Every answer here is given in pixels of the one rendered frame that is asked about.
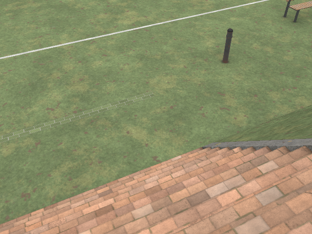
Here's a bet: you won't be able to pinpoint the stairs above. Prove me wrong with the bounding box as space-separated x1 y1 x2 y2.
0 145 312 234

